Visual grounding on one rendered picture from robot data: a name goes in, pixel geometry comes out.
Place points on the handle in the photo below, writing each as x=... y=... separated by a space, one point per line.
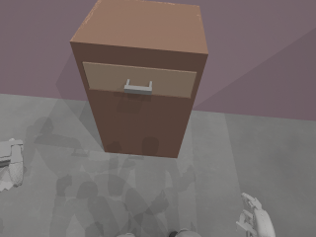
x=142 y=90

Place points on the robot left hand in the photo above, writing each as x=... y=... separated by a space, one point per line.
x=12 y=162

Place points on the drawer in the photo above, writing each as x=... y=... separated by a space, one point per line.
x=113 y=77

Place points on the cabinet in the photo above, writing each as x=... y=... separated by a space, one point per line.
x=148 y=34

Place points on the robot right hand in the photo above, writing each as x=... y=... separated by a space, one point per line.
x=257 y=224

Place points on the robot right shin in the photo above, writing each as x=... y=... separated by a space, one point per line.
x=182 y=230

